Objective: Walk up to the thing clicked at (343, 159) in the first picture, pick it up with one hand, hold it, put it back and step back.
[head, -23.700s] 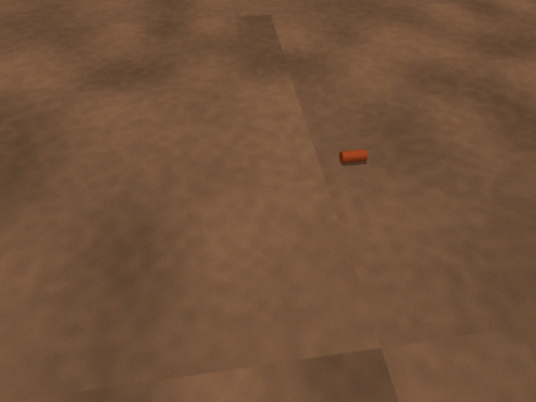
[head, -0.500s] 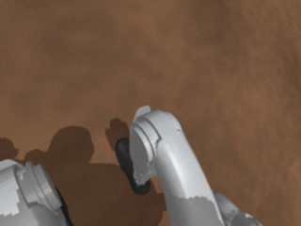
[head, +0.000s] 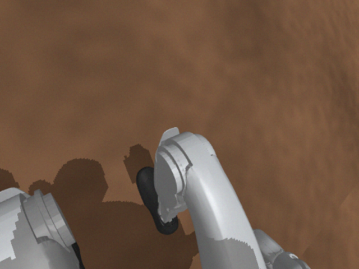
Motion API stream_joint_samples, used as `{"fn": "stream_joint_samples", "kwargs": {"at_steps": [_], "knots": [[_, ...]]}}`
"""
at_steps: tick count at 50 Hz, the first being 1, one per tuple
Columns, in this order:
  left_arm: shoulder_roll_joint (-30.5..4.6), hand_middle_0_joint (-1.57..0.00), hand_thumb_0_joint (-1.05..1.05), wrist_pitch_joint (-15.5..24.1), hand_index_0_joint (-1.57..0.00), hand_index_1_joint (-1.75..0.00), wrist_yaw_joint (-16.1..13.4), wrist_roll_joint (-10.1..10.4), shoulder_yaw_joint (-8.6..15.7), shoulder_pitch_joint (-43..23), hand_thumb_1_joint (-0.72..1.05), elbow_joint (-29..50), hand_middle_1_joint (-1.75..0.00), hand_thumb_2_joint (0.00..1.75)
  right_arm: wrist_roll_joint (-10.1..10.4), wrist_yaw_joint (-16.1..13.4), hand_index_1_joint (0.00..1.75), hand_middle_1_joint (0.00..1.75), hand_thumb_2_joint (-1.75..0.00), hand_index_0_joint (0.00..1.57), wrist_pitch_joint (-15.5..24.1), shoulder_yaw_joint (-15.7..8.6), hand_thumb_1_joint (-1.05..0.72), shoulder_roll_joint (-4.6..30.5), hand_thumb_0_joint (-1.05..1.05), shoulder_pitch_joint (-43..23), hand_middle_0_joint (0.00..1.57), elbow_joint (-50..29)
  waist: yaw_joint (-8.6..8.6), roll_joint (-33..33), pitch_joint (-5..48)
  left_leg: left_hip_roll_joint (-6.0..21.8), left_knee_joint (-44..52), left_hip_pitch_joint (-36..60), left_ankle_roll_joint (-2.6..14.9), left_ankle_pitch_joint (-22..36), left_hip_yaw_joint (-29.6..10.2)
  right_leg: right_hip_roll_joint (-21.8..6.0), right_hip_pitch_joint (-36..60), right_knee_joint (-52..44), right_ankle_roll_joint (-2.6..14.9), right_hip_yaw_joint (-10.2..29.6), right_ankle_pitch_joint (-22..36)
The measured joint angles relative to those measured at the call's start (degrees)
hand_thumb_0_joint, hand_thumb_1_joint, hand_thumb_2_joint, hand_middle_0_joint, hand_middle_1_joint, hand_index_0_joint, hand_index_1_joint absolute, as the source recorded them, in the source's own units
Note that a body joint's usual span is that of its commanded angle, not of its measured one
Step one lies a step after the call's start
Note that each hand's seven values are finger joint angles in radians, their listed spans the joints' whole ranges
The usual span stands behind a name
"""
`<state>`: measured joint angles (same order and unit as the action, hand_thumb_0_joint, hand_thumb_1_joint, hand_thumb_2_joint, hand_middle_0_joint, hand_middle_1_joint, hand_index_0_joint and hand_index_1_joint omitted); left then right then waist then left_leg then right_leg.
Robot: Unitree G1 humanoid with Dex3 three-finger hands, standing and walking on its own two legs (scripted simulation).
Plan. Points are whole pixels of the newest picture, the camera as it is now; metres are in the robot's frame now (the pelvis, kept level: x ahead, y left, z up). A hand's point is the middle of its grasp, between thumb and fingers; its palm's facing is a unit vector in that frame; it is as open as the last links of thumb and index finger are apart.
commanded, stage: settle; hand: left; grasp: from above
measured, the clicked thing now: out of the picture +0.48 +0.35 -0.27
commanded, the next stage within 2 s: lift in 0.76 s
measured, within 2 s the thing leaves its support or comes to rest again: leaves its support in 0.18 s
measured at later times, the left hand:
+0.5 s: hand out of the picture +0.47 +0.36 -0.17, palm faces -0.43 -0.08 -0.90, open 8.8 cm
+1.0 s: hand out of the picture +0.46 +0.35 -0.10, palm faces -0.44 -0.08 -0.89, open 8.7 cm
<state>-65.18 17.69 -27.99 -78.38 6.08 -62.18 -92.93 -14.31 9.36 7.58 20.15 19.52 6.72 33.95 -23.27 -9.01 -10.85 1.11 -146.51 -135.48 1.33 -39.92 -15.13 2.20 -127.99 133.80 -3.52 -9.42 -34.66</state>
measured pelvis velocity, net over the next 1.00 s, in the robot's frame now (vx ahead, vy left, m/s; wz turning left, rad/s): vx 0.00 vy -0.01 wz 0.11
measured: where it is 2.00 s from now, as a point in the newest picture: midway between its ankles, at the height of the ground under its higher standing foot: (121, 240)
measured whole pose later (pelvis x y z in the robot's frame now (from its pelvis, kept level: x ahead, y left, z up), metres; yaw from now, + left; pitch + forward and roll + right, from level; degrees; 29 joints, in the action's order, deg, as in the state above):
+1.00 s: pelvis +0.00 -0.01 +0.04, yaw +6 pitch +33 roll -11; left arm -50.5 13.6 -8.9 -71.1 3.8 -58.1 -71.6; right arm -6.7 6.5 -2.4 7.7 18.0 10.9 34.3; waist -17.1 0.0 -0.3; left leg 0.0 -135.6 -133.2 1.0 -36.8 -8.8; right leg -0.8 -127.5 128.1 -2.6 -4.9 -34.7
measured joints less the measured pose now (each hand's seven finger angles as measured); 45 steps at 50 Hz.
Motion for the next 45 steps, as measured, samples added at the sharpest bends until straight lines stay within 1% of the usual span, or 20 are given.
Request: {"fn": "stream_joint_samples", "kwargs": {"at_steps": [5,9,13,18,22,24,26,32,34,37,45], "knots": [[0.8,-0.73,0.01,-1.2,-0.77,-0.39,1.0,-0.1,0.7,0.1,0.19,1.2,-0.42,0.33,0.3,0.1,0.30,0.30,-0.90,0.21,0.3,-1.0,-0.90,-0.3,0.00,0.7,0.20,0.0,0.13,0.5,0.6,0.1,0.3,-0.4,0.10,-0.1,0.4,-0.1,-0.5,-0.1,-0.05,0.3,-0.1],[1.5,-0.75,0.01,-2.0,-0.79,-0.36,2.0,0.1,2.4,1.2,0.20,3.5,-0.39,0.30,0.6,0.4,0.30,0.30,-0.90,0.21,0.3,-2.0,-0.90,-0.1,0.00,1.5,0.20,0.0,0.23,1.2,1.1,0.0,0.7,-0.6,-0.08,-0.4,0.6,-0.3,-0.8,-0.2,0.21,0.4,-0.5],[2.5,-0.76,0.01,-2.7,-0.80,-0.34,4.2,0.8,4.2,3.0,0.21,8.2,-0.36,0.28,1.1,0.7,0.30,0.30,-0.90,0.21,-0.2,-3.8,-0.90,0.3,0.00,2.5,0.20,-0.2,0.80,2.1,1.6,-0.3,1.1,-0.7,-0.32,-0.5,0.7,-0.6,-0.9,-0.4,0.37,0.4,-0.9],[6.1,-0.78,0.01,-3.6,-0.82,-0.30,7.5,3.5,3.0,5.6,0.22,15.9,-0.32,0.24,2.4,1.1,0.30,0.30,-0.90,0.21,-1.4,-6.7,-0.90,0.6,0.00,3.8,0.20,-0.1,2.69,3.8,3.7,-0.5,2.5,-0.6,-0.52,-0.6,1.5,-1.2,-1.0,-1.0,0.53,1.0,-1.5],[8.5,-0.80,0.01,-4.4,-0.84,-0.27,10.4,4.7,2.1,6.0,0.24,17.8,-0.29,0.20,3.4,1.2,0.30,0.30,-0.90,0.21,-2.6,-8.7,-0.90,0.8,0.00,3.5,0.20,-0.3,3.82,5.4,5.8,-0.7,3.8,-0.2,-0.45,-0.5,2.3,-1.6,-0.8,-1.6,0.54,1.6,-1.9],[9.6,-0.81,0.01,-5.1,-0.85,-0.25,12.0,5.3,0.7,5.7,0.24,18.4,-0.27,0.19,4.0,1.0,0.30,0.30,-0.90,0.21,-3.2,-9.7,-0.90,0.9,0.00,3.3,0.20,-0.5,4.39,6.1,6.6,-0.8,4.5,0.0,-0.39,-0.3,2.8,-1.9,-0.6,-2.0,0.61,1.9,-2.0],[10.8,-0.82,0.01,-5.5,-0.86,-0.23,13.5,5.9,-0.7,5.4,0.25,19.1,-0.25,0.17,4.7,0.7,0.30,0.30,-0.90,0.21,-3.9,-10.3,-0.90,0.8,0.00,2.9,0.20,-0.5,5.04,6.7,7.2,-0.9,5.3,0.2,-0.35,0.0,3.3,-2.1,-0.5,-2.4,0.75,2.3,-2.0],[13.1,-0.85,0.01,-4.9,-0.89,-0.20,17.2,6.9,-2.5,5.1,0.25,21.0,-0.21,0.13,6.1,-0.4,0.30,0.30,-0.90,0.21,-6.1,-11.3,-0.91,0.2,0.00,2.0,0.20,-1.0,6.22,7.4,8.1,-1.1,7.5,1.4,-0.45,1.0,4.5,-2.6,0.3,-3.6,0.75,3.2,-1.6],[13.6,-0.86,0.01,-4.6,-0.90,-0.19,17.9,7.2,-2.9,4.8,0.25,21.1,-0.21,0.13,6.3,-0.7,0.30,0.30,-0.90,0.21,-6.6,-11.4,-0.91,0.0,0.00,1.8,0.20,-1.1,6.35,7.4,8.2,-1.2,8.1,1.7,-0.56,1.4,4.7,-2.8,0.5,-3.9,0.77,3.3,-1.4],[13.7,-0.87,0.01,-3.7,-0.91,-0.18,18.4,7.0,-2.7,4.5,0.25,21.1,-0.20,0.12,6.5,-1.3,0.30,0.30,-0.90,0.21,-7.4,-11.4,-0.91,-0.2,0.00,1.8,0.20,-1.2,6.32,7.5,8.5,-1.3,8.7,1.9,-0.73,1.9,4.8,-2.9,0.6,-4.3,0.84,3.4,-1.0],[13.7,-0.88,0.01,-3.2,-0.92,-0.17,18.0,6.3,-2.4,3.4,0.24,20.5,-0.18,0.13,6.9,-2.4,0.30,0.30,-0.90,0.21,-9.0,-11.8,-0.91,-1.0,0.00,2.7,0.20,-0.3,5.98,7.8,9.3,-1.1,9.7,2.3,-0.67,2.8,5.6,-2.9,0.5,-4.8,0.81,4.1,-0.2]]}}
